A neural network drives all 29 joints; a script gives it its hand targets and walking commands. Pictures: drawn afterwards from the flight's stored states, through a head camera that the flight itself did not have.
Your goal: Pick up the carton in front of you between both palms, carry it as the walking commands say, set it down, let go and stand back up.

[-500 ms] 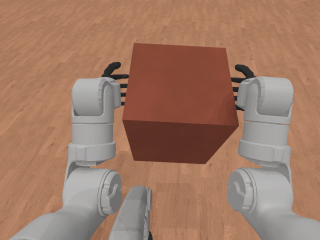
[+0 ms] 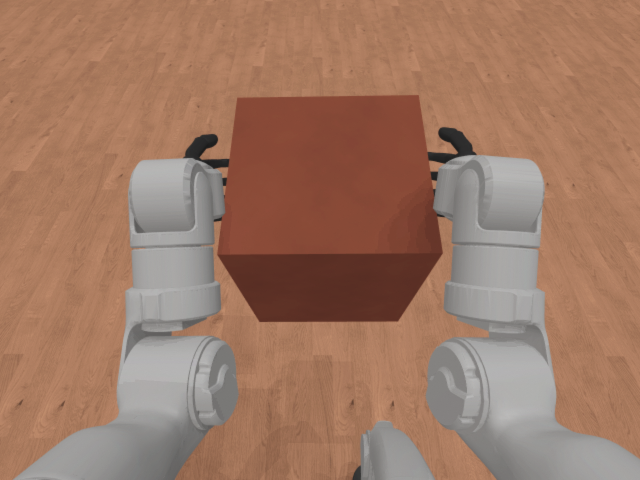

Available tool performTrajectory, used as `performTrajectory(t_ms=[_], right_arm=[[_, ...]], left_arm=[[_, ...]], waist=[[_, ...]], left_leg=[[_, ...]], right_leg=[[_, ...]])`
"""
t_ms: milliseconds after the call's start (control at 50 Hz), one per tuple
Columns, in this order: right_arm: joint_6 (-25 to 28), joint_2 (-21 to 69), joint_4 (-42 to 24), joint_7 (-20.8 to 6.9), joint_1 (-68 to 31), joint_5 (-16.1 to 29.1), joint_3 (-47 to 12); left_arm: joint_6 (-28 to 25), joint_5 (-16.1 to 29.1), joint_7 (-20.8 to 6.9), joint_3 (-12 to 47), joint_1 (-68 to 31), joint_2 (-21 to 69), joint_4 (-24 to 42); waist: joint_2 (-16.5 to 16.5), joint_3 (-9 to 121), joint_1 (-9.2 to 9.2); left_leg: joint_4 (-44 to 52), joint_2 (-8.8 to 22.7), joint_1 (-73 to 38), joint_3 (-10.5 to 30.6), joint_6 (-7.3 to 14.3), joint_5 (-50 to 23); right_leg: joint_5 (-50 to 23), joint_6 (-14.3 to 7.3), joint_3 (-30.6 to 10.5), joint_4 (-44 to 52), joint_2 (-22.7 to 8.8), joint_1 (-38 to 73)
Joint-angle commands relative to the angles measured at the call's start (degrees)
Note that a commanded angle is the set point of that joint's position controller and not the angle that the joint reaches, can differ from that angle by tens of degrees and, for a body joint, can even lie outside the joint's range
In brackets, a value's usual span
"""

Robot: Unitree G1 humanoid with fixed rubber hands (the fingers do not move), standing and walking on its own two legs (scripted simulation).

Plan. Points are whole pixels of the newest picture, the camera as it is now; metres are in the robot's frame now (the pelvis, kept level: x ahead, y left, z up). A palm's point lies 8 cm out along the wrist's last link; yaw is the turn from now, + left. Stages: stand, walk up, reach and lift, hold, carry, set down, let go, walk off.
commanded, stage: carry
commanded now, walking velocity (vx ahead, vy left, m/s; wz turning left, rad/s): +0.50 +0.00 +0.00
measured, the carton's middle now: (328, 224) +0.43 -0.01 +0.08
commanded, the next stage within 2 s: none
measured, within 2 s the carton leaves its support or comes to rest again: neither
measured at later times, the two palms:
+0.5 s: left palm (244, 94) +0.63 +0.12 +0.14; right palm (423, 92) +0.65 -0.16 +0.14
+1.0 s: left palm (242, 39) +0.87 +0.15 +0.11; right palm (384, 36) +0.89 -0.13 +0.12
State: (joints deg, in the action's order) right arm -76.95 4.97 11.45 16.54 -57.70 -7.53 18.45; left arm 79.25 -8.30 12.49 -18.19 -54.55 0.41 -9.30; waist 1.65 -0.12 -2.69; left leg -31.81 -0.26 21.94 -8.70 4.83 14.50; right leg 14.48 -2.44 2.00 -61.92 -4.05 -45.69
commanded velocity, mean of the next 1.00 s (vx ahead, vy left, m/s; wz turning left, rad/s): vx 0.50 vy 0.00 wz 0.00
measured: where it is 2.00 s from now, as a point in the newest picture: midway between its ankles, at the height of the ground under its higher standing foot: (311, 211)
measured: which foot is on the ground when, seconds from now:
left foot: down 0.00-0.22, up 0.24-0.64, down 0.66-1.00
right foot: up 0.00-0.18, down 0.20-0.68, up 0.70-1.00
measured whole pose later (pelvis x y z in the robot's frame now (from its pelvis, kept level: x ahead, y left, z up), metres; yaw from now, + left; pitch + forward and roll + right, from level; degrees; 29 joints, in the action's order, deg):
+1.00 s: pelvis +0.58 +0.00 +0.02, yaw +0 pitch +4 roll +0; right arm -69.2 10.4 -10.8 11.8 -20.7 -8.8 8.1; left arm 72.4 -7.4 16.2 -7.9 -19.3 9.9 13.2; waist 0.8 3.9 0.2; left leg -14.5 2.4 2.2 -9.8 -0.1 15.8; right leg 5.1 1.7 7.4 -32.5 -4.7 -33.0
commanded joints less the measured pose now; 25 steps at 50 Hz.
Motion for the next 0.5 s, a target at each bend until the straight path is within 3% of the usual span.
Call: performTrajectory(t_ms=[0, 40, 120, 160, 180, 200, 220, 240, 260, 280, 320, 360, 400, 480], right_arm=[[-1.81, 60.51, 3.48, -23.55, -36.25, 26.10, -26.25], [-1.67, 59.50, 5.57, -23.77, -36.14, 25.56, -25.55], [-0.59, 58.42, 9.63, -24.22, -35.66, 25.06, -22.66], [-0.01, 58.57, 10.85, -24.22, -35.92, 25.64, -21.54], [0.22, 58.45, 11.68, -24.25, -36.08, 25.92, -21.14], [0.26, 60.15, 12.24, -24.38, -37.66, 26.23, -20.77], [0.48, 60.62, 12.34, -24.43, -39.43, 26.33, -20.70], [0.95, 62.24, 12.34, -24.40, -39.81, 26.95, -21.37], [1.47, 63.09, 11.90, -24.35, -39.30, 27.05, -21.46], [1.97, 64.27, 11.41, -24.26, -38.66, 27.42, -21.82], [2.94, 65.83, 9.13, -23.86, -38.79, 28.46, -23.01], [3.74, 67.51, 6.31, -23.19, -39.20, 29.21, -24.38], [4.26, 68.34, 4.37, -22.60, -38.93, 29.46, -25.86], [4.78, 70.11, 4.68, -22.62, -31.60, 27.92, -27.94]], left_arm=[[-0.69, 29.03, -17.52, 30.24, -47.47, 63.58, 0.90], [-0.49, 29.31, -18.37, 29.16, -45.92, 64.06, -3.22], [-1.29, 29.36, -19.87, 25.17, -44.30, 65.38, -10.22], [-2.06, 29.18, -20.21, 23.00, -44.09, 65.43, -12.50], [-2.43, 28.63, -20.33, 21.12, -42.27, 64.68, -14.05], [-2.96, 27.16, -20.06, 18.62, -41.65, 61.82, -14.68], [-3.47, 26.57, -19.91, 17.37, -41.25, 60.95, -15.30], [-3.78, 26.21, -20.02, 16.48, -40.77, 61.05, -14.03], [-4.10, 26.30, -20.28, 16.53, -41.12, 62.42, -12.79], [-4.52, 26.67, -20.53, 16.97, -42.53, 63.76, -11.01], [-5.41, 28.36, -20.79, 18.99, -45.70, 66.03, -7.27], [-6.16, 29.23, -20.73, 20.66, -46.43, 67.32, -4.93], [-6.71, 29.53, -20.48, 22.24, -45.73, 68.06, -3.25], [-7.30, 27.22, -20.03, 24.40, -38.21, 68.15, -2.04]], waist=[[-9.41, 29.85, -1.62], [-9.72, 28.07, -1.19], [-12.50, 24.57, -0.74], [-9.83, 27.62, 2.07], [-5.42, 31.11, 4.26], [7.76, 34.85, 4.57], [16.12, 32.19, 5.35], [11.58, 30.46, 5.22], [5.70, 29.41, 5.08], [2.69, 27.86, 4.77], [4.31, 27.57, 3.89], [6.36, 28.48, 3.60], [6.24, 28.49, 3.65], [6.22, 27.38, 4.31]], left_leg=[[10.16, 13.06, -27.14, 13.65, 8.25, -18.01], [10.12, 12.06, -27.84, 12.21, 6.53, -20.75], [6.81, 10.94, -27.42, 8.65, 2.89, -28.55], [-3.77, 9.30, -21.19, 3.58, -0.48, -34.64], [-12.60, 8.52, -11.41, 2.70, -2.71, -23.10], [-26.15, 2.87, 4.66, 2.10, -5.07, -6.91], [-34.57, -2.58, 20.94, 4.59, -5.10, 14.27], [-39.99, 0.03, 25.42, 8.37, -3.71, 15.80], [-40.40, 1.70, 26.11, 9.31, -3.15, 13.44], [-37.45, 3.68, 25.01, 9.89, -3.16, 9.54], [-31.07, 5.32, 20.60, 9.42, -4.70, 3.82], [-25.99, 5.48, 18.91, 7.74, -6.05, 1.40], [-18.98, 6.06, 18.23, 6.32, -6.96, -1.18], [-5.35, 4.18, 14.84, 2.78, -6.39, -7.52]], right_leg=[[-5.28, 1.28, 1.77, 11.25, -0.26, -0.23], [-6.01, 1.73, 3.82, 18.32, 1.21, 2.41], [-6.99, 0.38, 7.59, 31.34, 4.75, 11.13], [-10.86, -0.82, 8.73, 38.77, 5.47, 28.48], [-8.67, -2.15, 0.75, 38.42, -0.99, 42.57], [-11.76, -7.88, -22.21, 37.58, -14.75, 55.29], [-14.52, -12.99, -34.06, 40.50, -17.99, 61.72], [-13.60, -13.21, -31.70, 40.13, -17.90, 61.38], [-12.87, -11.70, -27.40, 40.13, -16.31, 58.66], [-11.32, -9.65, -22.98, 41.68, -15.00, 54.74], [-9.41, -7.13, -15.78, 44.96, -12.77, 50.19], [-9.76, -7.46, -11.75, 46.74, -11.43, 49.95], [-11.15, -7.87, -8.61, 48.06, -10.68, 51.07], [-25.96, -5.84, -2.92, 46.21, -8.74, 56.02]])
